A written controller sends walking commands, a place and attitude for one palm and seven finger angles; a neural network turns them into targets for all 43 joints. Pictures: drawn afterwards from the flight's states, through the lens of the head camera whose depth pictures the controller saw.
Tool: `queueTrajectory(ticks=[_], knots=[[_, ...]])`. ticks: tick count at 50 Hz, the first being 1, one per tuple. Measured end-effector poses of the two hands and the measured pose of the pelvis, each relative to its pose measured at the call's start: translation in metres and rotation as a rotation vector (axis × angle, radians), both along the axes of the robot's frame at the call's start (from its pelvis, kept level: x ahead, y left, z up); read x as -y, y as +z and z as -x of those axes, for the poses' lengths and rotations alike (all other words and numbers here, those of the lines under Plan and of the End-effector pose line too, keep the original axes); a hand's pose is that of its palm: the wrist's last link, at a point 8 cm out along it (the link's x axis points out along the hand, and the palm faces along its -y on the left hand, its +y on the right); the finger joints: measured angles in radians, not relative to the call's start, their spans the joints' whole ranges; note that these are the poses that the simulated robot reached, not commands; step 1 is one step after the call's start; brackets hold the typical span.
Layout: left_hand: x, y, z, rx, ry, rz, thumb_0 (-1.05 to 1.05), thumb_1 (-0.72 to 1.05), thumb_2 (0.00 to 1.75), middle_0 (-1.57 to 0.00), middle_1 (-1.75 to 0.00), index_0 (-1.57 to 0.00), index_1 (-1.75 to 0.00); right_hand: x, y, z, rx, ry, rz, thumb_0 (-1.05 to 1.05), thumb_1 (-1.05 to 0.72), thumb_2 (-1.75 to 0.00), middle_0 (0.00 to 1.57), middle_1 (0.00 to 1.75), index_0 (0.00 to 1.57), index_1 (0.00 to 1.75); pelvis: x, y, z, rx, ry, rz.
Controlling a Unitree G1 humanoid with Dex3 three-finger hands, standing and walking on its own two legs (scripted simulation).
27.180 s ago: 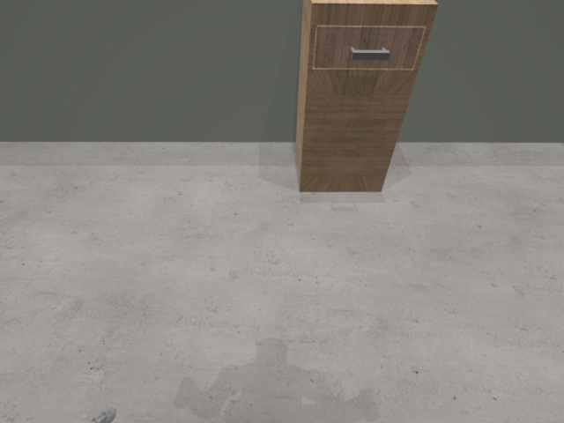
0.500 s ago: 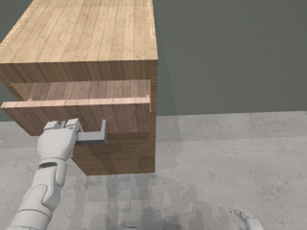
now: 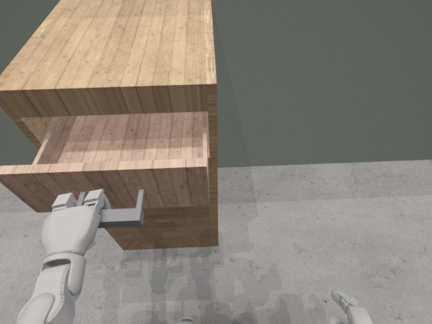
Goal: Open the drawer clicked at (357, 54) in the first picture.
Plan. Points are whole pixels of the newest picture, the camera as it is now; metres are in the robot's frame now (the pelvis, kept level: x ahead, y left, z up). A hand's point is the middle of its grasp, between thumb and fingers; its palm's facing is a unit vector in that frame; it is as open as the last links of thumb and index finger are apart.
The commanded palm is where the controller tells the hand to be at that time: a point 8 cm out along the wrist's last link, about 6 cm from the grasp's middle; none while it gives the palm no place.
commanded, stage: pull the drawer open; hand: left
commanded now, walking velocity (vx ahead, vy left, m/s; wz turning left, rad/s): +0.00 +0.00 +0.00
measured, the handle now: (109, 207) +0.33 +0.23 +0.01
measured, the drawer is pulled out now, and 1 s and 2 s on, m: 0.14 0.26 0.30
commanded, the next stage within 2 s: open the thumb to release the handle in 1.68 s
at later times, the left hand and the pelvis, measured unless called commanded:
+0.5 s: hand (78, 272) +0.21 +0.26 -0.01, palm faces -0.03 -0.11 -0.99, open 5.7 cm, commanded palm +0.18 +0.25 +0.05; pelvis +0.00 +0.00 -0.01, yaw +0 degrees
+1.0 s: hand (69, 307) +0.16 +0.25 -0.01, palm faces -0.04 -0.12 -0.99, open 5.8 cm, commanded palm +0.12 +0.23 +0.05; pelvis -0.01 +0.00 -0.02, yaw +0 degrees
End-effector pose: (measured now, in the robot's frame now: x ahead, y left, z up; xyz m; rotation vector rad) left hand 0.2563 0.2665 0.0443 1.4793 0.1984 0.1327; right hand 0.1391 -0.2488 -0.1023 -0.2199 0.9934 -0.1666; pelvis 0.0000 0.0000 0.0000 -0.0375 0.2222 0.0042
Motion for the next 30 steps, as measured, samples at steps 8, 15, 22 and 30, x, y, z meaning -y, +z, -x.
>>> queueTrajectory(ticks=[8, 15, 22, 30], knots=[[0.001, 0.0, 0.015, 0.002, -0.001, 0.011, 0.02, 0.7, 0.75, -0.31, -1.35, -0.42, -1.35, -0.003, 0.006, -0.014, 0.05, 0.017, -0.007, 0.01, -0.9, -0.9, 0.2, 0.3, 0.2, 0.3, 0.001, 0.0, 0.0, 0.008, -0.004, -0.001], [0.002, 0.001, 0.033, 0.005, -0.003, 0.019, 0.02, 0.7, 0.74, -0.31, -1.35, -0.42, -1.35, -0.007, 0.011, -0.026, 0.083, 0.038, -0.014, 0.01, -0.9, -0.9, 0.2, 0.3, 0.2, 0.3, 0.0, -0.001, -0.002, 0.008, -0.008, -0.001], [0.004, 0.001, 0.055, 0.005, -0.007, 0.025, 0.03, 0.7, 0.74, -0.32, -1.35, -0.42, -1.35, -0.014, 0.011, -0.037, 0.102, 0.069, -0.023, 0.01, -0.9, -0.9, 0.2, 0.3, 0.2, 0.3, -0.002, -0.004, -0.004, 0.007, -0.009, 0.001], [0.006, 0.001, 0.078, 0.008, -0.004, 0.018, 0.02, 0.69, 0.75, -0.32, -1.35, -0.42, -1.35, -0.025, 0.007, -0.044, 0.116, 0.112, -0.044, 0.01, -0.9, -0.9, 0.2, 0.3, 0.2, 0.3, -0.004, -0.009, -0.001, 0.007, -0.002, 0.003]])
